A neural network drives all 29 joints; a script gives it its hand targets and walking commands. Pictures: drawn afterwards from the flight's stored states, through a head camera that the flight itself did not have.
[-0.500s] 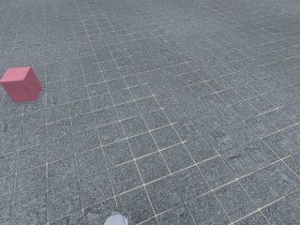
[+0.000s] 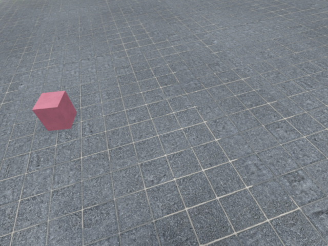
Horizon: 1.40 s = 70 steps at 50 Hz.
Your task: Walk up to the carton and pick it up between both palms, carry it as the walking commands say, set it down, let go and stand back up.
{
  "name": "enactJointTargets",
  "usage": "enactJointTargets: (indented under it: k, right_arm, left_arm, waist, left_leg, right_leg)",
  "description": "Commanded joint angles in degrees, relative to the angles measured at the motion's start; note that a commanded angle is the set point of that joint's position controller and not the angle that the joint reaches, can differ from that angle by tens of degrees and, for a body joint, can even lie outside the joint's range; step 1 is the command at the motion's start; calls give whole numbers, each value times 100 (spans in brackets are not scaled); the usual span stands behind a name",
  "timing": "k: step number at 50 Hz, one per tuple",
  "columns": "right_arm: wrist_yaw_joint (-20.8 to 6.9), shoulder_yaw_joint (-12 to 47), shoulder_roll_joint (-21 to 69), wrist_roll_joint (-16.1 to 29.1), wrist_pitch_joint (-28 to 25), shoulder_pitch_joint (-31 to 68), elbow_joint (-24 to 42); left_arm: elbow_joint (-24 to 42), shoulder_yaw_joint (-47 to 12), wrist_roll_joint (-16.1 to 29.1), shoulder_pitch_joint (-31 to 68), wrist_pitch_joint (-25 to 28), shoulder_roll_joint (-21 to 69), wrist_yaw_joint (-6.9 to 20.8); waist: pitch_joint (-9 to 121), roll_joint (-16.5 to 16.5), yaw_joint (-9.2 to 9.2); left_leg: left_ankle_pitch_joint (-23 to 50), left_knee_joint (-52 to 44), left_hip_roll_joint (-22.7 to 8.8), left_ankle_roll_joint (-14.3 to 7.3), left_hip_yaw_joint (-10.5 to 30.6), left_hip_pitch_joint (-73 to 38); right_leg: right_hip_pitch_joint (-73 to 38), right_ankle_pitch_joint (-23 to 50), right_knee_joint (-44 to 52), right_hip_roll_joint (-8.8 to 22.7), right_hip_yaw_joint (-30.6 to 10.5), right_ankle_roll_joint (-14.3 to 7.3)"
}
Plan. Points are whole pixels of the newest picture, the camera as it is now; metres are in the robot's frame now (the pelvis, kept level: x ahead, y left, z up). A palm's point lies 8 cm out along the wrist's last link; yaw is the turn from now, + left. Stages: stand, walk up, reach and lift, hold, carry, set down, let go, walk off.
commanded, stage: walk up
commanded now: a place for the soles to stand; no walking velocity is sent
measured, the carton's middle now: (56, 111) +1.33 +0.95 -0.61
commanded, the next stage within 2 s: none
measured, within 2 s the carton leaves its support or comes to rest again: neither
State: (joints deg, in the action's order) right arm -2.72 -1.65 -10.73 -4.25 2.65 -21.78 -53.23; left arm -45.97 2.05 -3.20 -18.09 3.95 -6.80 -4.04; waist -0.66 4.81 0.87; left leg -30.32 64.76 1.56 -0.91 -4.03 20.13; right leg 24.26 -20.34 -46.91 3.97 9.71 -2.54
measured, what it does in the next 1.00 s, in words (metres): walks ahead: left foot, then right foot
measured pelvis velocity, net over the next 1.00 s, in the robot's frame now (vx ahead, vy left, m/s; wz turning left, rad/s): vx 0.45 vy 0.34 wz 0.13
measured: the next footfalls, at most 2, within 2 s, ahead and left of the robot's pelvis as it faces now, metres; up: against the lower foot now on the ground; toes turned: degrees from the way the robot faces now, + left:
left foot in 0.30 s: +0.32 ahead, +0.27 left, +0.00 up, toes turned +16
right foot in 0.66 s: +0.46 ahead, +0.11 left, +0.00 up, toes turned -3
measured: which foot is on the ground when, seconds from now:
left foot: up 0.00-0.28, down 0.30-0.66, up 0.68-0.98, down 1.00-1.00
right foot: down 0.00-0.30, up 0.32-0.64, down 0.66-1.00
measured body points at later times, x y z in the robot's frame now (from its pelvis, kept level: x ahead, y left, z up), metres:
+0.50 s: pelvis +0.24 +0.17 +0.01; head +0.25 +0.19 +0.46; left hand +0.25 +0.43 -0.13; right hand +0.38 -0.05 -0.11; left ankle +0.28 +0.26 -0.70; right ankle +0.23 +0.03 -0.63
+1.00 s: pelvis +0.45 +0.34 +0.00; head +0.47 +0.35 +0.45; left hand +0.42 +0.58 -0.14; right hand +0.59 +0.09 -0.12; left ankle +0.56 +0.50 -0.70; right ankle +0.42 +0.11 -0.70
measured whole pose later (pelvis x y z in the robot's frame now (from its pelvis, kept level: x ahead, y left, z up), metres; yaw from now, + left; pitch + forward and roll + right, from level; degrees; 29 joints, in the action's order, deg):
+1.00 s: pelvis +0.45 +0.34 +0.00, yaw +7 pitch -3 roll -3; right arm -5.6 -3.1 -14.9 -3.4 2.0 -11.4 -46.8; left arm -50.1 3.0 -3.4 -24.0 3.2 -10.9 -3.2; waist -5.9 1.7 -0.7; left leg -12.5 44.6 -10.1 1.7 -2.9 29.3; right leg 9.8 -26.9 -41.4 11.6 6.4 3.7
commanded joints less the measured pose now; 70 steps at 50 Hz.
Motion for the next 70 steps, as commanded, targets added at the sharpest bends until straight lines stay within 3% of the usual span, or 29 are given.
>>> enactJointTargets:
  k: [1, 8, 12, 15, 16, 17, 18, 20, 24, 31, 32, 33, 34, 35, 38, 42, 47, 49, 50, 51, 52, 53, 55, 60, 64, 65, 66, 67, 70]
  right_arm:
    - [0, -237, -720, -86, -254, 1037, 917]
    - [-221, -195, -147, 92, -286, 1365, 751]
    - [-313, -318, -281, 113, -304, 1171, 666]
    - [-92, -566, -897, 75, -380, -294, 223]
    - [49, -656, -1414, 99, -424, -670, 252]
    - [202, -691, -1851, 256, -376, -376, 435]
    - [284, -662, -1852, 371, -279, 159, 627]
    - [361, -504, -1418, 263, -257, 953, 826]
    - [244, -229, -739, 168, -488, 1039, 842]
    - [107, -74, -816, 162, -223, 1338, 958]
    - [69, -38, -782, 134, -190, 1474, 1045]
    - [21, 27, -613, 97, -189, 1554, 1169]
    - [-47, 76, -385, 48, -163, 1403, 1367]
    - [-76, -109, -814, -2, -94, 1410, 1312]
    - [-28, -148, -929, 4, -117, 1415, 1275]
    - [-174, -109, -577, 62, -104, 1064, 1057]
    - [-316, -203, -548, 105, -166, 930, 1010]
    - [-281, -336, -754, 81, -174, 314, 819]
    - [-215, -414, -954, 94, -214, -309, 613]
    - [-108, -501, -1421, 85, -292, -665, 619]
    - [40, -548, -1880, 235, -287, -627, 718]
    - [138, -511, -1922, 364, -220, -101, 878]
    - [285, -375, -1486, 262, -175, 693, 1030]
    - [234, -93, -838, 166, -284, 815, 940]
    - [120, 3, -904, 168, -74, 1354, 1128]
    - [74, 63, -770, 156, -48, 1446, 1245]
    - [7, 165, -471, 115, -17, 1406, 1441]
    - [-35, 14, -739, 32, 80, 1317, 1441]
    - [13, -92, -945, 16, 59, 1394, 1409]
  left_arm:
    - [-103, 354, -12, -848, 169, -1263, -255]
    - [-300, 280, -97, -485, 405, -1090, -19]
    - [-190, 337, -8, -377, 262, -1381, 112]
    - [-102, 308, -30, -774, 94, -1247, 220]
    - [66, 209, 123, -1162, 53, -910, 306]
    - [421, 197, 237, -1156, -11, -881, 353]
    - [555, 208, 245, -864, -45, -961, 361]
    - [481, 207, 80, -838, 1, -949, 356]
    - [317, 192, -23, -1047, -67, -707, 297]
    - [555, 329, 32, -1013, -63, -743, 176]
    - [514, 403, 6, -1339, -30, -924, 119]
    - [447, 496, -33, -1866, 7, -1199, 15]
    - [448, 583, -78, -2335, 22, -1643, -117]
    - [405, 610, 77, -1927, -36, -1654, -230]
    - [348, 474, -3, -910, 93, -1499, -266]
    - [277, 398, -79, -210, 294, -1394, -164]
    - [304, 423, -12, 113, 168, -1616, -1]
    - [303, 392, -6, 130, 57, -1627, 79]
    - [264, 335, -47, -199, -25, -1430, 130]
    - [363, 212, 66, -595, -72, -1062, 207]
    - [677, 192, 190, -678, -116, -904, 205]
    - [750, 175, 190, -593, -164, -913, 181]
    - [657, 159, 80, -479, -132, -999, 194]
    - [542, 131, 57, -611, -115, -726, 131]
    - [490, 268, 97, -1224, -65, -822, 33]
    - [439, 381, 46, -1668, -36, -1172, -33]
    - [430, 505, -45, -2137, -30, -1618, -142]
    - [431, 521, 46, -1755, -98, -1694, -266]
    - [385, 439, 65, -774, 26, -1503, -322]
  waist:
    - [-719, -1002, -378]
    - [-511, -1286, -190]
    - [-566, -1285, 150]
    - [366, -11, 873]
    - [845, 1233, 974]
    - [1327, 1624, 780]
    - [1007, 1009, 609]
    - [179, 591, 213]
    - [13, 279, -8]
    - [-473, -239, -285]
    - [-409, -447, -477]
    - [-223, -1026, -728]
    - [161, -2046, -788]
    - [-132, -1653, -788]
    - [-497, -1154, -421]
    - [-313, -1381, -128]
    - [-318, -1338, 108]
    - [-196, -826, 476]
    - [79, 1, 722]
    - [350, 1474, 905]
    - [765, 2203, 832]
    - [590, 1482, 561]
    - [-145, 739, 222]
    - [-195, 452, 57]
    - [-170, -11, -392]
    - [-64, -638, -627]
    - [189, -1742, -696]
    - [-147, -1309, -613]
    - [-569, -1187, -347]
  left_leg:
    - [566, 1439, -789, 301, 737, 3388]
    - [2107, -1219, -1133, 197, 162, 1702]
    - [2555, -2210, -781, 101, -410, -148]
    - [1740, -2877, -327, -192, -421, -2299]
    - [1334, -3556, -1459, -618, 1336, -2867]
    - [54, -4841, -2285, -1169, 3430, -2791]
    - [-1244, -5135, -2450, -1262, 3522, -2297]
    - [-726, -4775, -2423, -1308, 2602, -1621]
    - [870, -4662, -2165, -1258, 1165, -501]
    - [-1271, -4235, -1697, -750, 350, 942]
    - [-1467, -3679, -1478, -535, 213, 1450]
    - [-1114, -2382, -1046, -243, -146, 2110]
    - [-869, 53, -393, 50, -286, 2711]
    - [-548, 773, -394, 134, 316, 3199]
    - [299, 1291, -934, 302, 661, 3292]
    - [983, -175, -1274, 372, 580, 2186]
    - [2017, -1809, -976, 253, -158, -44]
    - [1869, -2216, -643, 229, -600, -1188]
    - [1572, -2556, -429, 214, -629, -1806]
    - [1114, -3582, -1236, -159, 918, -2105]
    - [122, -4876, -2177, -801, 3167, -1960]
    - [-926, -5121, -2433, -1057, 3491, -1734]
    - [-611, -4726, -2459, -1219, 2645, -1293]
    - [1847, -4216, -2171, -1181, 810, -451]
    - [241, -3527, -1730, -595, 270, 869]
    - [-264, -2585, -1309, -242, 5, 1732]
    - [-728, -498, -666, 62, -263, 2495]
    - [-621, 205, -547, 171, 240, 2871]
    - [112, 708, -1032, 382, 631, 2962]
  right_leg:
    - [-2102, -1952, 3427, 2355, -3844, -1186]
    - [-1299, 1378, 2906, 1504, -473, -821]
    - [-693, 617, 2836, 1407, 47, -564]
    - [-421, 1134, -100, 911, 199, -271]
    - [532, -273, -2081, 233, 225, 15]
    - [1188, -1651, -2828, -271, -821, 81]
    - [1358, -1488, -3137, 31, -1291, 14]
    - [1535, -1067, -3088, 257, -1294, 17]
    - [577, -643, -1717, 240, -1027, 93]
    - [-1168, 917, 836, -259, -394, 6]
    - [-1834, 711, 937, -202, -616, -97]
    - [-2569, -244, 1426, 480, -1749, -330]
    - [-2899, -2592, 2924, 2179, -4941, -940]
    - [-2754, -2904, 3311, 2453, -5824, -1397]
    - [-2078, -1451, 3137, 2166, -4027, -1276]
    - [-1254, 436, 2794, 1655, -1853, -976]
    - [-102, -600, 2680, 1308, -861, -605]
    - [282, -813, 1773, 1056, -535, -393]
    - [350, -704, 435, 768, -340, -246]
    - [987, -1048, -1645, 60, -101, 39]
    - [1496, -2171, -2629, -555, -817, 162]
    - [1621, -1915, -3013, -272, -1394, 88]
    - [1817, -1375, -3081, -14, -1239, 92]
    - [402, -951, -851, -88, -736, 107]
    - [-1622, 761, 1149, -295, -567, -95]
    - [-2446, 314, 1553, 279, -1607, -295]
    - [-2822, -1405, 2620, 1966, -4225, -811]
    - [-2428, -2039, 3229, 2402, -5301, -1207]
    - [-1916, -623, 2981, 2098, -3864, -1242]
